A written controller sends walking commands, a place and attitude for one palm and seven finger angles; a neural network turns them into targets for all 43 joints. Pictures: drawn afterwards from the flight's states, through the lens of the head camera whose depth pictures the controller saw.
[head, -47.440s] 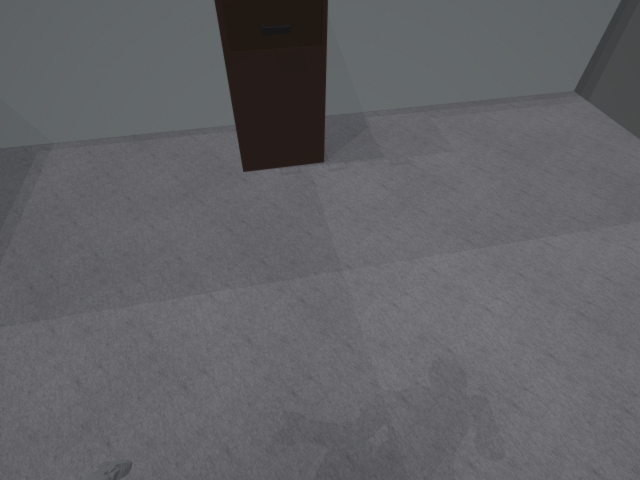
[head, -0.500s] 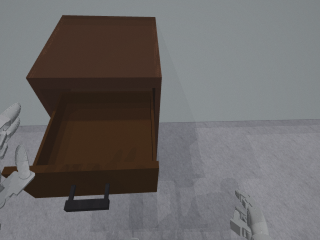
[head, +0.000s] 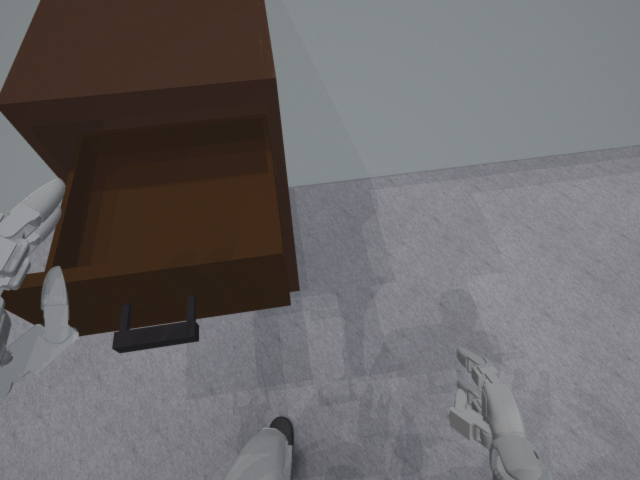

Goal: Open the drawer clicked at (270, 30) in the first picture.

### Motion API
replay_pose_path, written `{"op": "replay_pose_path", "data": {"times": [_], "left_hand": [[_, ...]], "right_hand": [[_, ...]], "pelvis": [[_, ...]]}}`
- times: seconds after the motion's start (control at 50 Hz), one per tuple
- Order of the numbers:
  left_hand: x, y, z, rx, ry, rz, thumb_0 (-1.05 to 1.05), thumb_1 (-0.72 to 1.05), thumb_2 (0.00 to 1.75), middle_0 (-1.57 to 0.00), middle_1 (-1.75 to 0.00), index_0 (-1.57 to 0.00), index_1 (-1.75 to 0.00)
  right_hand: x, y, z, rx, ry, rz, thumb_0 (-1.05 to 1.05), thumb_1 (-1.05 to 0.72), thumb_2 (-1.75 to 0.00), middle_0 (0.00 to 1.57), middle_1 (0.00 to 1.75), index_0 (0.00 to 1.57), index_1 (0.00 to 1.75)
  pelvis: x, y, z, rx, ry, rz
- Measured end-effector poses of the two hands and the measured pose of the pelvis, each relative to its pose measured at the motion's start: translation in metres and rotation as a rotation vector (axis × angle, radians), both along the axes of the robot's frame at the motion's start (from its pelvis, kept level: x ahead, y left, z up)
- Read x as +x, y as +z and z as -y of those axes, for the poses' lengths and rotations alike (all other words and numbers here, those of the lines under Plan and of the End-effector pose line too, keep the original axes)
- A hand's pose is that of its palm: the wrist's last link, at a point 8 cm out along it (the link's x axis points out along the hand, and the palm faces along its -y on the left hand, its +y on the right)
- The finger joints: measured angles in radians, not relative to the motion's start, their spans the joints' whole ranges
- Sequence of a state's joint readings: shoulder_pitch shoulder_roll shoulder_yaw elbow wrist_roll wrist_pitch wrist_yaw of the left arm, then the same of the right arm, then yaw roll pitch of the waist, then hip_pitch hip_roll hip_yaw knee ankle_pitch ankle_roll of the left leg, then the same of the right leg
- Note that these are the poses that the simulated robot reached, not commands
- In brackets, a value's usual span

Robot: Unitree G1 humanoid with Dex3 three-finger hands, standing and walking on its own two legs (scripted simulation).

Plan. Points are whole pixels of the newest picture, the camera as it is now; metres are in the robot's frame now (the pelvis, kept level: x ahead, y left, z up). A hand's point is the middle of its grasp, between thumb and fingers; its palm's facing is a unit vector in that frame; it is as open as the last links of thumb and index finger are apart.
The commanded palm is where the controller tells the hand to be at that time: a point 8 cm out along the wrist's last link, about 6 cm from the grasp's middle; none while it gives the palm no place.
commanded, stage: step back with the hand held close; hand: left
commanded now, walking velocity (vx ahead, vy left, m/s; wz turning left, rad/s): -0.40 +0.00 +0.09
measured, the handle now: (158, 321) +0.31 +0.26 -0.07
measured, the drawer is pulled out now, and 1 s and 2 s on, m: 0.29 0.29 0.29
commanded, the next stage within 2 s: stop stepping back and stand still in 0.18 s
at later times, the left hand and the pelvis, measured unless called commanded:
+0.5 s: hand out of the picture +0.06 +0.17 +0.19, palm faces +0.37 -0.75 -0.54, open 7.4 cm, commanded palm +0.00 +0.22 +0.19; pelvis -0.12 -0.07 +0.00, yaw +3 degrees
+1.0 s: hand out of the picture +0.00 +0.18 +0.20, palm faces +0.46 -0.74 -0.49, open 7.4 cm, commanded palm -0.06 +0.23 +0.19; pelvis -0.17 -0.07 +0.00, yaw +6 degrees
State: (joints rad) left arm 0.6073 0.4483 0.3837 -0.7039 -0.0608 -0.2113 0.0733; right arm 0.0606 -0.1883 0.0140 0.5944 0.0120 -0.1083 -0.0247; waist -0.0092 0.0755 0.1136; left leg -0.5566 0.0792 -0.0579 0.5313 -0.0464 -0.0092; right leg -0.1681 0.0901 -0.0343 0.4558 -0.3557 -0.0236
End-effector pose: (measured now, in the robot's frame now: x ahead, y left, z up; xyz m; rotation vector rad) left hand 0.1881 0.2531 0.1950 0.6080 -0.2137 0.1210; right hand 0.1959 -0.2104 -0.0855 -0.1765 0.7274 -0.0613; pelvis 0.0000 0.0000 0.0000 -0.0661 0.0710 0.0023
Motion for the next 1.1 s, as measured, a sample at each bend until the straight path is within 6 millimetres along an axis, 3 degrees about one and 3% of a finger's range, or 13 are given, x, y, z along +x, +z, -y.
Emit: {"op": "replay_pose_path", "data": {"times": [0.1,0.22,0.32,0.42,0.5,0.58,0.68,0.76,0.88,0.96,1.02,1.1], "left_hand": [[-0.042,0.017,-0.002,0.049,0.052,0.015,0.02,0.89,0.89,-0.22,-0.30,-0.22,-0.30],[-0.068,-0.007,-0.025,-0.032,0.215,-0.013,0.01,0.89,0.89,-0.22,-0.30,-0.22,-0.30],[-0.096,-0.021,0.002,-0.138,0.184,-0.029,0.02,0.89,0.90,-0.21,-0.30,-0.21,-0.30],[-0.139,0.004,0.031,-0.077,0.126,0.042,0.02,0.89,0.89,-0.21,-0.30,-0.22,-0.30],[-0.171,0.019,0.044,0.032,0.157,0.137,0.02,0.89,0.89,-0.22,-0.30,-0.22,-0.30],[-0.191,0.016,0.045,-0.030,0.214,0.153,0.01,0.89,0.89,-0.22,-0.30,-0.22,-0.30],[-0.201,-0.008,0.038,-0.122,0.279,0.063,0.01,0.89,0.90,-0.21,-0.30,-0.22,-0.30],[-0.210,-0.018,0.038,-0.142,0.258,0.031,0.02,0.89,0.90,-0.21,-0.30,-0.22,-0.30],[-0.226,0.009,0.037,-0.021,0.196,0.106,0.02,0.89,0.89,-0.22,-0.30,-0.22,-0.30],[-0.233,0.025,0.038,0.019,0.208,0.183,0.02,0.89,0.89,-0.22,-0.30,-0.22,-0.30],[-0.236,0.021,0.033,-0.017,0.247,0.185,0.01,0.89,0.90,-0.21,-0.30,-0.22,-0.30],[-0.235,-0.006,0.024,-0.118,0.293,0.118,0.01,0.89,0.90,-0.21,-0.30,-0.22,-0.30]], "right_hand": [[-0.031,0.011,0.027,-0.033,-0.089,-0.058,0.02,-0.91,-0.90,0.20,0.30,0.20,0.30],[-0.041,0.022,0.038,-0.100,-0.079,-0.016,0.02,-0.91,-0.90,0.20,0.30,0.19,0.30],[-0.064,0.033,0.034,-0.077,-0.012,0.033,0.02,-0.91,-0.90,0.19,0.30,0.19,0.30],[-0.099,0.036,0.037,-0.040,0.012,0.066,0.02,-0.91,-0.90,0.20,0.30,0.20,0.30],[-0.121,0.019,0.051,-0.007,0.031,0.076,0.01,-0.91,-0.90,0.20,0.30,0.20,0.30],[-0.153,0.006,0.073,-0.025,0.020,-0.017,0.02,-0.91,-0.90,0.20,0.30,0.20,0.30],[-0.191,0.015,0.101,-0.070,-0.058,-0.073,0.02,-0.91,-0.90,0.20,0.30,0.20,0.30],[-0.205,0.022,0.113,-0.154,-0.068,-0.048,0.02,-0.91,-0.90,0.20,0.30,0.20,0.30],[-0.207,0.026,0.097,-0.123,-0.059,0.012,0.02,-0.91,-0.90,0.19,0.30,0.19,0.30],[-0.200,0.016,0.077,-0.041,-0.022,0.036,0.02,-0.91,-0.90,0.19,0.30,0.19,0.30],[-0.196,0.010,0.067,0.001,-0.010,0.024,0.02,-0.91,-0.90,0.20,0.30,0.20,0.30],[-0.196,0.010,0.059,-0.006,0.001,0.006,0.02,-0.91,-0.90,0.20,0.30,0.20,0.30]], "pelvis": [[-0.004,0.009,0.010,0.070,0.002,-0.010],[-0.034,0.009,0.010,0.048,0.036,0.005],[-0.071,0.012,0.025,0.058,0.026,0.029],[-0.098,0.009,0.047,0.043,0.034,0.044],[-0.117,-0.004,0.066,0.055,0.047,0.057],[-0.132,0.001,0.071,0.057,0.062,0.070],[-0.139,0.014,0.072,0.093,0.072,0.037],[-0.148,0.010,0.064,0.065,0.096,0.031],[-0.162,0.006,0.063,0.091,0.078,0.076],[-0.165,0.004,0.065,0.062,0.100,0.097],[-0.166,0.004,0.064,0.050,0.096,0.091],[-0.167,0.003,0.059,0.047,0.091,0.088]]}}
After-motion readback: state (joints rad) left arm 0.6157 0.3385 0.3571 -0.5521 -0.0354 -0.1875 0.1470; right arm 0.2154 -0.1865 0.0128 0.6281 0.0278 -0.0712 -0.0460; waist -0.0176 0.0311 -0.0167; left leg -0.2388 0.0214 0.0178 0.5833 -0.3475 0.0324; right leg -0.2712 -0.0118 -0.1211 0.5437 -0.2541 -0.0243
